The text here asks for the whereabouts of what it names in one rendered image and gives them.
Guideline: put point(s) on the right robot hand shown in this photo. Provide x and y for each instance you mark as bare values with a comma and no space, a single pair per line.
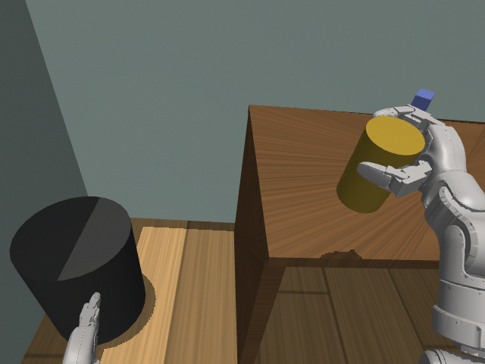
443,151

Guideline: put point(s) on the desk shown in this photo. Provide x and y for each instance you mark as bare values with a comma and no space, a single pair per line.
289,215

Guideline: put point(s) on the left robot hand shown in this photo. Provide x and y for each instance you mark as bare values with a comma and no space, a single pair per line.
83,340

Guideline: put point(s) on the right robot arm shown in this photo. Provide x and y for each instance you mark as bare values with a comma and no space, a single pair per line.
455,210

